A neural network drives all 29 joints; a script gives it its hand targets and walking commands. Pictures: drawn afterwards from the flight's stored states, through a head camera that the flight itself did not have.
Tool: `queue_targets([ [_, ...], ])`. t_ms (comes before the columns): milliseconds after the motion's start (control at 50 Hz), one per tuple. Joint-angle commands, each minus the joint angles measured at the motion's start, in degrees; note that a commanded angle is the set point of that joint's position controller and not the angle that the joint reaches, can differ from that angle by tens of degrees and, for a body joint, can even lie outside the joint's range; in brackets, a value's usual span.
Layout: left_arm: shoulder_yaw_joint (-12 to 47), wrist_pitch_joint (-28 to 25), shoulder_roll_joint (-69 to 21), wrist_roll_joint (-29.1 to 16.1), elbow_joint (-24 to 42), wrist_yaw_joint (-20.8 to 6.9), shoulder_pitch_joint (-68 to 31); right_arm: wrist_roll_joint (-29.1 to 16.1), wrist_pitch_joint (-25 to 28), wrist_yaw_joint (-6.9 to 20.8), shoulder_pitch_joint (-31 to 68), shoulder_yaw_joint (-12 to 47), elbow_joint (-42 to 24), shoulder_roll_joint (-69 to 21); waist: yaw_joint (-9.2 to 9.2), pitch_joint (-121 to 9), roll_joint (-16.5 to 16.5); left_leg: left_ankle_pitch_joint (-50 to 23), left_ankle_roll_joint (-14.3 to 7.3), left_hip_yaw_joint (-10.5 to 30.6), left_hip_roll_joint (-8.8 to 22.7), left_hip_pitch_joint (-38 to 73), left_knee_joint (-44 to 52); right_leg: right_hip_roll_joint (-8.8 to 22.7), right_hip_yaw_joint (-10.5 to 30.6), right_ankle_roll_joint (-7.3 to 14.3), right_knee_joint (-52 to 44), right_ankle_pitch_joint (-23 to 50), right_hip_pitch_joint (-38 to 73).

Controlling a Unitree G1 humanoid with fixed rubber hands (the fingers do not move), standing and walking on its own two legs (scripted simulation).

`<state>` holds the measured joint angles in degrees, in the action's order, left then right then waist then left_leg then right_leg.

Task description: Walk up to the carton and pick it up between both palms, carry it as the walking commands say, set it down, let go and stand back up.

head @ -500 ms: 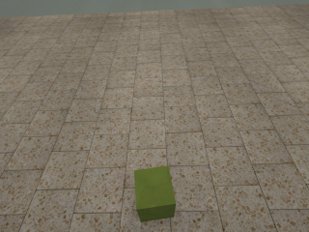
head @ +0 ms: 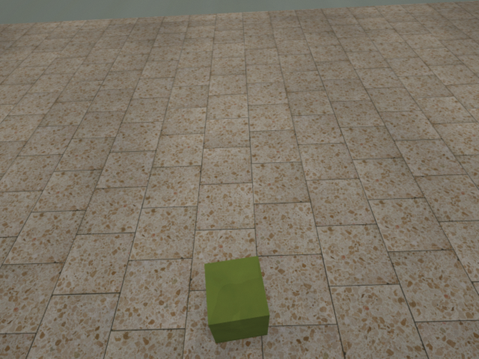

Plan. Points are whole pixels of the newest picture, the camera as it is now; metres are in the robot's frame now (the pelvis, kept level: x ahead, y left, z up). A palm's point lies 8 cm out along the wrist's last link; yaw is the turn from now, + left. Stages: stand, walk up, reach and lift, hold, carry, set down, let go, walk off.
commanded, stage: walk up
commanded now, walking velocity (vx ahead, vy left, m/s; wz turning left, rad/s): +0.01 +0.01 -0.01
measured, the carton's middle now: (236, 300) +0.44 +0.06 -0.65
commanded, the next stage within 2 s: none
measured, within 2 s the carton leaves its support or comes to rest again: neither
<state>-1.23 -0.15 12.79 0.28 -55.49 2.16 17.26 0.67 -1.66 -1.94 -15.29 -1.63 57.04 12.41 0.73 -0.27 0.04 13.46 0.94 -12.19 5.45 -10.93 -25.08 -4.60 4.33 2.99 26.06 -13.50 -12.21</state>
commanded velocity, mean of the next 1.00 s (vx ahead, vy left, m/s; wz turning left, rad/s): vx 0.00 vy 0.00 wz -0.01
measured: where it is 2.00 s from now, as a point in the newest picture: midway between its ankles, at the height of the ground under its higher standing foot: outside the picture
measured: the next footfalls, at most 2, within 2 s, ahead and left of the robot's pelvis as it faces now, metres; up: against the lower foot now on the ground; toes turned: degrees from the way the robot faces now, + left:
none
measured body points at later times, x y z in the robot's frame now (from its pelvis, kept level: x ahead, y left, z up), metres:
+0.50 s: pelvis -0.01 +0.01 +0.00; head +0.00 +0.00 +0.45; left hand +0.04 +0.26 -0.14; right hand +0.02 -0.25 -0.15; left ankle +0.00 +0.12 -0.74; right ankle +0.00 -0.09 -0.74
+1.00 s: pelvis +0.00 +0.02 +0.00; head +0.00 +0.02 +0.45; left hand +0.05 +0.28 -0.14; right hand +0.04 -0.24 -0.14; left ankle +0.00 +0.12 -0.74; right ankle +0.00 -0.09 -0.74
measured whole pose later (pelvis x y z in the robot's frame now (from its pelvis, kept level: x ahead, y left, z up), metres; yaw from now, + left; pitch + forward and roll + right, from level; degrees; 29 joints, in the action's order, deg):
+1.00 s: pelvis +0.00 +0.02 +0.00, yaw +0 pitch +0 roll +0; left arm -1.2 0.3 13.8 0.4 -54.9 1.5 15.3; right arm 1.1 -1.2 -1.8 -14.7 -0.8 57.1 13.4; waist 0.8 0.2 0.3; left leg 13.2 -0.5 -12.8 4.0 -10.3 -24.1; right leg -3.2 4.9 1.4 25.5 -13.2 -11.8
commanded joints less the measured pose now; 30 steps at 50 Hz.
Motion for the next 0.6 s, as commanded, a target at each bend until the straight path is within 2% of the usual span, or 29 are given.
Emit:
queue_targets([
  [0,-1.05,-0.1,5.8,-0.24,2.03,0.27,2.46,0.16,0.2,-0.11,-3.14,-0.59,-0.12,4.55,-0.4,1.42,0.03,-1.63,-2.4,5.84,3.7,5.12,4.35,9.21,8.11,0.2,-4.99,17.46,-5.6],
  [20,-0.9,-0.28,6.44,0.02,1.79,0.22,2.88,-0.06,-0.18,-0.1,-1.93,-0.66,-0.68,4.16,-0.46,4.26,-2.52,-1.57,-2.77,6.09,3.61,4.96,4.1,9.38,8.6,0.09,-5.2,16.18,-7.03],
  [40,-1.22,-0.34,6.64,-0.03,1.88,0.2,2.4,-0.2,-0.22,0.02,-1.77,-0.95,-1.46,5.24,-0.39,3.74,-0.97,-0.57,-1.53,5.08,3.17,4.09,3.35,9.62,8.91,-0.67,-6.82,13.75,-7.28],
  [60,-0.76,-0.78,8.26,0.28,1.8,0.18,2.37,0.05,0.31,0.19,-2.72,-0.95,-1.07,6.61,-0.26,1.03,0.39,-0.93,-2.27,6.43,3.09,5.86,2.61,9.88,9.93,-0.59,-6.86,8.69,-7.34],
  [80,-0.92,-0.37,7.44,-0.1,2.23,-0.01,1.3,-0.1,0.06,0.06,-3.53,-1.17,-0.87,6.87,0.41,0.63,0.73,0.23,-2.89,6.18,3.8,6.75,4.05,9.55,9.04,-0.11,-6.77,7.48,-8.57],
  [100,-0.97,-0.72,7.49,0.08,2.36,-0.31,-0.4,0.29,0.56,0.31,-3.64,-0.99,-1.19,6.92,0.31,2.0,1.28,-0.03,-2.74,6.74,3.68,6.59,4.32,8.45,7.69,-0.59,-6.43,7.43,-7.79],
  [120,-0.79,-0.74,6.1,-0.03,2.38,-0.24,1.11,0.33,0.83,0.3,-2.47,-1.1,-1.22,6.1,0.28,-1.6,-0.4,-0.28,-3.09,5.72,3.91,8.4,2.77,8.11,7.36,-0.42,-5.66,9.58,-7.0],
  [140,-1.31,-0.53,6.72,-0.03,2.83,-0.07,0.68,0.13,0.62,-0.05,-3.6,-0.89,-1.16,5.92,0.32,0.16,2.6,-1.0,-3.19,6.61,4.71,7.66,4.21,7.65,7.23,-0.2,-4.62,11.89,-8.3],
  [160,-1.56,-0.56,7.32,-0.01,2.79,-0.01,0.62,0.34,0.7,-0.09,-3.68,-0.75,-0.75,6.18,-0.14,-0.17,2.97,-2.12,-3.14,6.87,4.69,5.14,4.5,8.01,5.92,-0.37,-3.98,12.24,-5.11],
  [200,-0.98,-0.45,5.73,0.28,2.34,-0.13,1.29,0.67,0.34,-0.13,-1.27,-0.28,-1.0,4.97,-0.54,0.64,-1.09,-1.67,-2.68,6.0,3.78,6.25,4.72,7.73,6.35,-0.68,-4.53,11.12,-7.95],
  [220,-0.87,-0.27,5.38,-0.01,3.04,0.04,1.04,0.74,0.29,-0.26,-2.86,-0.16,-0.65,5.15,-0.07,4.47,-2.08,-2.62,-2.69,6.89,4.75,4.05,5.39,7.53,5.17,-0.95,-3.61,13.05,-7.21],
  [240,-0.96,-0.22,5.73,0.11,1.91,-0.19,0.57,0.52,0.28,0.05,-2.32,-0.38,-1.15,6.33,0.22,3.73,-1.82,-1.62,-2.79,6.4,4.73,4.45,6.33,7.48,3.72,-1.15,-4.21,11.45,-6.6],
  [260,-1.27,0.2,6.2,-0.07,3.1,0.06,0.72,0.42,0.17,-0.14,-2.37,-0.61,-0.96,6.41,-0.32,2.88,-1.42,-0.74,-3.57,7.51,5.68,3.49,6.96,7.18,4.07,-0.54,-3.19,11.17,-5.66],
  [280,-1.47,0.97,5.48,-0.37,2.68,-0.01,1.12,0.8,0.65,-0.36,-3.24,-0.82,-1.62,6.79,-0.39,2.03,-0.4,-3.23,-4.35,9.6,8.75,4.57,8.16,5.17,2.19,-1.09,-1.61,8.37,-6.53],
  [300,-1.27,0.2,6.22,0.12,2.18,-0.43,2.75,0.29,0.76,-0.3,-1.41,-1.11,-1.75,8.63,-0.52,0.14,-2.58,1.17,-4.26,8.9,7.78,5.9,7.39,5.91,2.03,-1.42,-3.86,5.7,-6.56],
  [320,-1.2,0.35,5.34,0.52,3.31,-0.22,1.57,0.31,0.62,-0.03,-3.17,-1.05,-1.94,7.38,0.24,-0.83,-2.04,0.56,-5.04,8.59,7.16,5.37,7.19,6.18,1.88,-1.52,-2.12,10.12,-4.3],
  [340,-1.29,-0.04,6.68,0.65,3.6,-0.33,-0.25,0.75,0.71,-0.27,-2.24,-0.98,-2.15,7.77,-0.12,2.38,-2.8,2.33,-3.47,8.37,5.67,3.17,7.45,5.82,2.82,-1.74,-3.54,6.44,-7.37],
  [360,-1.3,0.14,5.07,0.6,3.49,-0.36,0.1,0.62,0.38,-0.36,-2.43,-0.53,-1.71,6.94,-0.21,3.39,-0.98,3.62,-3.55,7.77,5.97,2.6,8.4,5.25,1.86,-1.82,-3.3,5.75,-6.08],
  [380,-0.68,0.12,4.51,0.54,1.83,-0.26,2.39,0.41,0.34,-0.17,-1.81,-0.52,-2.07,5.59,0.27,4.08,-1.51,3.72,-3.53,7.11,5.99,4.31,8.0,7.05,3.16,-1.48,-5.4,5.76,-8.97],
  [400,-0.55,-0.05,6.12,0.6,2.13,-0.26,1.84,0.6,0.03,-0.13,-2.32,-0.49,-2.47,5.79,0.1,6.67,-1.58,2.32,-2.67,6.31,4.69,3.59,6.67,7.28,4.73,-1.67,-6.05,3.82,-9.99],
  [420,-0.94,-0.3,7.4,0.46,3.22,-0.43,-0.36,0.25,0.14,0.11,-2.24,-0.74,-2.43,7.06,0.39,3.5,2.66,1.29,-3.23,6.48,4.55,6.08,6.69,7.67,5.34,-1.1,-6.27,4.88,-9.06],
  [440,-0.9,-0.72,7.62,0.21,2.88,-0.21,-0.44,0.43,0.95,0.47,-2.99,-0.82,-1.45,6.79,0.19,3.14,1.71,0.55,-3.35,6.01,4.49,5.75,5.48,7.95,5.04,-1.46,-6.3,6.95,-7.56],
  [460,-1.34,-0.31,7.29,0.08,2.59,-0.36,2.2,0.17,0.5,0.3,-2.06,-0.64,-1.89,6.39,-0.86,2.21,3.11,0.87,-2.93,6.31,4.15,4.8,6.35,7.58,4.77,-1.15,-5.68,10.43,-5.89],
  [480,-1.05,-0.79,7.31,0.21,2.39,-0.13,2.21,0.25,1.0,0.57,-2.48,-0.95,-2.27,7.64,-0.08,1.41,1.05,0.27,-3.05,5.97,4.58,5.36,5.3,8.48,5.93,-0.7,-5.76,11.04,-5.47],
  [500,-1.28,-1.23,8.89,0.5,2.83,-0.56,0.78,0.58,0.95,0.57,-1.6,-1.15,-1.28,8.03,-0.04,0.02,-0.56,1.57,-2.81,4.9,2.55,5.92,2.9,9.36,7.88,-0.92,-7.94,7.52,-6.17],
  [520,-1.71,-1.43,10.22,0.45,2.41,-0.38,1.33,0.35,0.87,0.72,-1.34,-0.97,-2.24,7.61,-0.36,0.57,4.93,2.05,-2.75,4.61,2.53,5.06,1.73,9.97,9.28,-0.54,-8.21,9.57,-5.98],
  [540,-1.34,-1.17,9.18,0.16,2.0,-0.3,1.73,0.18,0.55,0.36,-1.87,-0.93,-1.59,6.38,-0.25,0.4,3.76,2.61,-2.84,5.7,2.15,5.03,1.59,10.9,11.14,-0.54,-9.11,8.87,-5.63],
  [560,-0.97,-0.72,8.02,0.01,2.29,-0.34,2.09,0.25,0.14,0.46,-1.62,-0.74,-1.66,5.89,-0.11,0.48,2.78,2.43,-2.34,5.0,2.04,6.11,2.38,10.04,10.79,-0.47,-8.52,6.71,-6.84],
  [580,-1.1,-0.32,8.1,0.11,2.58,-0.17,0.8,0.33,0.08,0.23,-2.12,-0.78,-2.16,5.83,0.62,3.85,3.21,3.13,-2.85,6.07,2.03,4.73,2.96,10.46,11.35,-0.18,-9.74,2.89,-9.93],
])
